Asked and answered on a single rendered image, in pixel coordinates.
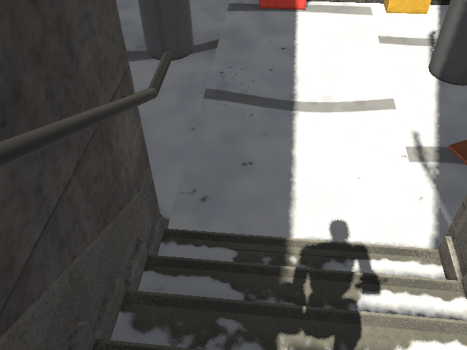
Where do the stairs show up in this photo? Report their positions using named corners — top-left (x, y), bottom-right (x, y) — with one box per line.
top-left (92, 228), bottom-right (467, 350)

